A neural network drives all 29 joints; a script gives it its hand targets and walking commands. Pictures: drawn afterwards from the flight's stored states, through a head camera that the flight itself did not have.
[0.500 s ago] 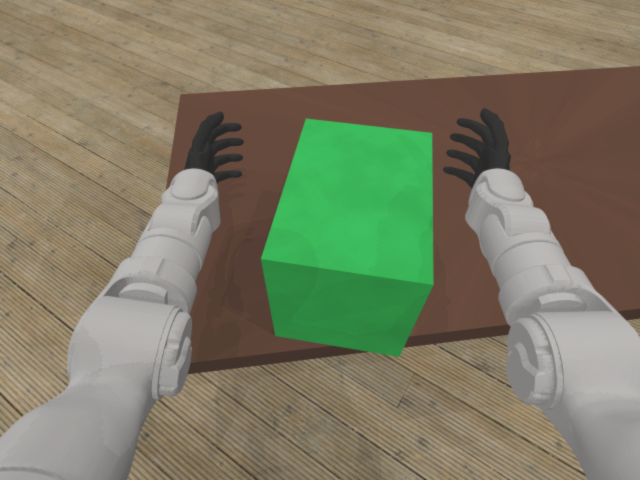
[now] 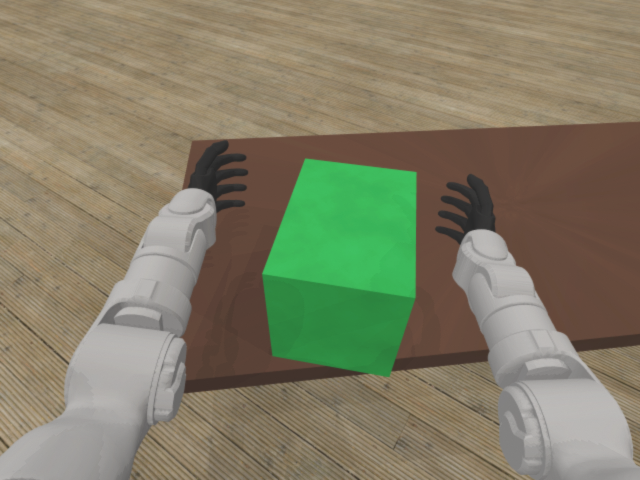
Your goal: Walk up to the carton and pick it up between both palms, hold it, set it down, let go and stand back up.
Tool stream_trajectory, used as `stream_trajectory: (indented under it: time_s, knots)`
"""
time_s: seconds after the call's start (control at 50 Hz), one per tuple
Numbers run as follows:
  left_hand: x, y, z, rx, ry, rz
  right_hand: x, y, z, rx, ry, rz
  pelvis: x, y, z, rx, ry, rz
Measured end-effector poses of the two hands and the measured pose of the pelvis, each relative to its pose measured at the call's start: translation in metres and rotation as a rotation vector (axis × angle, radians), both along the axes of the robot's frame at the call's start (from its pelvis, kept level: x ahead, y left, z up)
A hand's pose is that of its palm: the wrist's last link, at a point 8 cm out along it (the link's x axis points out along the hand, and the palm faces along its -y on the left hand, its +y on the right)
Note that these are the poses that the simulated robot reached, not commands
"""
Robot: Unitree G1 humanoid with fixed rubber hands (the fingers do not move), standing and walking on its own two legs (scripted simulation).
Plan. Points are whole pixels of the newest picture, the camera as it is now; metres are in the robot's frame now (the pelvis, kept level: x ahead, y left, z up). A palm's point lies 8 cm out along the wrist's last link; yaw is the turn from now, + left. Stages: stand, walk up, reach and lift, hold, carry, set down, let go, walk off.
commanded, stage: set down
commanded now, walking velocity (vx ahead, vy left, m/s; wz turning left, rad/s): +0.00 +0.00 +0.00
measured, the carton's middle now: (345, 262) +0.46 -0.04 +0.00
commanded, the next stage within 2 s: none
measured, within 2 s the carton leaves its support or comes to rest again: neither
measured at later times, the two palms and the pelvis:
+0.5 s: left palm (184, 271) +0.37 +0.19 +0.08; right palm (461, 286) +0.34 -0.17 +0.08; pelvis -0.01 +0.00 +0.00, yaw +0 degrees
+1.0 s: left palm (169, 345) +0.30 +0.20 +0.03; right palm (480, 351) +0.27 -0.19 +0.04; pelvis +0.00 -0.01 +0.00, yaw +0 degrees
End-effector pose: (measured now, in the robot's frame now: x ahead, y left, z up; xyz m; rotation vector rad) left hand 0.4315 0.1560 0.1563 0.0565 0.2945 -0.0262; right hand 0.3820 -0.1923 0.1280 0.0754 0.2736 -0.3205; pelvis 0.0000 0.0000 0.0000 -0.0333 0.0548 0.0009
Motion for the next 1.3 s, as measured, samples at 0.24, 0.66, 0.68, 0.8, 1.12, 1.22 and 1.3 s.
stream_trajectory:
  time_s: [0.24,0.66,0.68,0.8,1.12,1.22,1.3]
  knots:
    - [-0.040,0.026,-0.055,0.003,0.060,0.055,-0.032,0.014,-0.032,0.044,0.016,0.013,-0.012,0.001,0.000,-0.001,-0.019,0.000]
    - [-0.080,0.027,-0.096,-0.043,0.043,0.033,-0.076,-0.003,-0.074,0.051,0.010,-0.051,-0.003,-0.001,0.001,0.001,-0.044,0.001]
    - [-0.084,0.028,-0.098,-0.043,0.044,0.034,-0.079,-0.005,-0.075,0.049,0.008,-0.052,-0.003,-0.002,0.001,0.002,-0.046,0.001]
    - [-0.106,0.035,-0.111,-0.043,0.050,0.051,-0.096,-0.004,-0.080,0.048,-0.004,-0.038,-0.001,-0.004,0.001,0.005,-0.056,0.002]
    - [-0.149,0.049,-0.135,-0.044,0.035,0.081,-0.128,0.003,-0.104,0.089,0.014,-0.050,0.006,-0.007,0.002,0.008,-0.070,0.003]
    - [-0.159,0.051,-0.144,-0.042,0.042,0.086,-0.142,0.000,-0.113,0.085,0.025,-0.062,0.009,-0.007,0.002,0.009,-0.072,0.003]
    - [-0.170,0.053,-0.152,-0.041,0.059,0.092,-0.152,-0.002,-0.120,0.083,0.037,-0.067,0.012,-0.008,0.002,0.010,-0.074,0.003]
